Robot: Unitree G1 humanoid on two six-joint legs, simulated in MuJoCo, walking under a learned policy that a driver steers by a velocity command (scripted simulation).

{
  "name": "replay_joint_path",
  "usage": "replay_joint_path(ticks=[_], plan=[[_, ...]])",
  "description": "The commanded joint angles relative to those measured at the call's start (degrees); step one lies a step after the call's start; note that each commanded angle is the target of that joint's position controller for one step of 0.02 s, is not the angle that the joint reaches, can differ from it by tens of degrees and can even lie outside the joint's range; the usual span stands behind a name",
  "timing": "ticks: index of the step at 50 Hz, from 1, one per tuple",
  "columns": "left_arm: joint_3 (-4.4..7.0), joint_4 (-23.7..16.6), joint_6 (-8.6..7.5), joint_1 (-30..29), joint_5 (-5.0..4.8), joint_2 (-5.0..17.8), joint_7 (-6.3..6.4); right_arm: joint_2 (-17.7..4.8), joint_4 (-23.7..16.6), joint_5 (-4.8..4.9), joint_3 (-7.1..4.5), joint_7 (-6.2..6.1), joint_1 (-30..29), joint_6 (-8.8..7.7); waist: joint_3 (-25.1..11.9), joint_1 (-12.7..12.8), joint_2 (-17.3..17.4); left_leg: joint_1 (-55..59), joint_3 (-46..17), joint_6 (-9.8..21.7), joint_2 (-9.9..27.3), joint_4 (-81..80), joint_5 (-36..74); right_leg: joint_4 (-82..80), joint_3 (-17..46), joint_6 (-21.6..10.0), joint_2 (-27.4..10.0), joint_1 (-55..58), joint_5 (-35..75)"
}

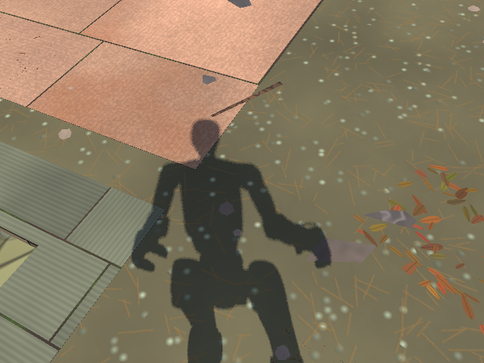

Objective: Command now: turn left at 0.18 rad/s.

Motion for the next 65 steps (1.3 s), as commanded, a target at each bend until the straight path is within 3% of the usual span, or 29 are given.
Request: replay_joint_path(ticks=[1,3,4,5,6,7,8,9,12,16,25,41,65], plan=[[2.17,-2.9,-0.02,-1.6,-0.26,9.3,0.06,-0.6,-4.3,0.14,0.58,0.38,-2.3,-0.94,-6.0,0.8,-14.6,3.9,4.6,-0.6,2.3,-13.6,-0.4,-5.8,9.5,-11.0,-10.1,8.0,18.8],[2.21,-2.3,0.32,-0.8,-0.85,10.1,-0.03,-1.7,-2.8,0.45,0.21,0.59,-0.4,-1.07,-5.8,0.1,-14.0,9.0,6.0,0.5,2.0,-25.0,6.8,-4.4,10.3,-10.7,-10.3,7.6,18.9],[1.93,-1.8,0.19,-0.4,-1.33,9.5,-0.14,-1.6,-1.7,0.19,0.23,0.67,1.1,-1.17,-5.3,-0.9,-12.9,13.1,6.4,1.7,1.8,-33.5,13.8,-3.8,9.9,-9.5,-9.7,6.1,18.9],[1.66,-1.0,-0.42,1.8,-1.36,8.9,-0.28,-3.0,-1.6,-0.33,0.16,0.56,1.2,-1.23,-5.5,-0.5,-11.0,18.0,3.6,3.4,3.5,-36.2,19.3,-3.9,9.9,-7.0,-9.2,3.3,17.2],[1.14,-1.1,-1.39,2.4,-0.16,7.9,-0.71,-5.8,-2.0,-0.85,-0.17,0.08,1.8,-1.19,-7.7,0.2,-5.4,23.5,-1.4,5.4,8.8,-33.5,30.0,-1.4,7.4,-3.6,-7.4,-0.3,13.0],[0.64,-1.2,-2.36,4.0,0.56,5.7,-1.17,-8.1,-0.9,-1.25,-0.74,0.06,0.5,-1.02,-8.5,3.1,4.8,20.9,-3.0,8.8,10.8,-29.4,29.1,-1.7,1.6,-0.2,-2.3,-0.6,4.5],[0.52,-0.8,-2.53,0.2,1.13,6.4,-1.09,-3.5,-1.3,-1.43,0.18,0.67,-0.7,-1.31,-7.9,0.3,3.9,16.2,-2.8,9.8,9.7,-30.5,21.1,-1.1,0.3,2.2,-1.6,3.0,2.1],[0.77,-0.7,-2.39,-1.9,0.90,7.0,-1.06,-1.5,-0.9,-1.97,0.88,0.95,-0.9,-1.65,-6.2,-0.3,2.7,14.1,-2.5,9.0,8.7,-31.4,16.6,-0.9,0.1,2.9,-1.3,3.4,2.4],[0.78,0.3,-1.28,-1.5,0.49,6.6,-0.34,-2.0,0.2,-1.67,1.09,0.91,-0.7,-2.78,-2.1,-0.1,3.2,10.3,-1.9,7.4,7.6,-31.9,14.9,-0.8,0.3,2.4,-1.4,3.3,3.7],[0.88,2.4,-1.05,-0.3,0.28,6.2,0.15,-1.3,1.4,-1.45,1.54,0.63,0.1,-3.31,-0.9,-0.1,1.7,9.0,-1.7,7.1,7.1,-32.0,13.6,-1.1,0.2,2.5,-1.4,4.0,4.0],[1.25,7.2,-0.76,0.9,-0.06,6.5,0.99,-0.6,5.0,-1.14,1.87,0.54,1.3,-4.02,-1.5,-0.1,-1.0,9.9,-0.7,7.1,6.0,-31.7,16.1,-1.6,0.3,3.2,-1.7,5.5,6.0],[1.23,14.5,-0.03,2.4,-0.44,5.9,1.97,-0.1,13.8,-0.68,2.30,0.09,3.9,-4.17,-0.8,-0.3,-1.5,11.1,1.9,6.4,4.3,-31.8,19.0,-2.3,-0.2,2.6,-1.3,5.9,7.3],[0.29,19.6,0.26,5.4,-0.61,3.3,2.20,1.5,21.8,-0.42,3.43,-0.36,7.3,-4.00,0.7,-0.7,-2.0,10.4,3.5,5.9,3.6,-32.2,17.0,-2.6,-0.9,2.0,-0.4,5.0,6.2]])
Velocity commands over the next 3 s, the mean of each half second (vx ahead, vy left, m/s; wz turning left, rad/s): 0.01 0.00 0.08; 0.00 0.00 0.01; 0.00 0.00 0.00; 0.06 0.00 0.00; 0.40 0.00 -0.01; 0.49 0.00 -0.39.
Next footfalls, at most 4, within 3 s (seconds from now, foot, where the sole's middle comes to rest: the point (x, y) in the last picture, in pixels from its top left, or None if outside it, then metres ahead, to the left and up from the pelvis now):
0.10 left None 0.02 0.15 -0.78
2.52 left None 0.44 0.13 -0.78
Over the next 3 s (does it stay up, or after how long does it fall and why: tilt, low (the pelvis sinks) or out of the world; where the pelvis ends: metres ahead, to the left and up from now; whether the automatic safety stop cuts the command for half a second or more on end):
stays up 0.52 0.01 -0.01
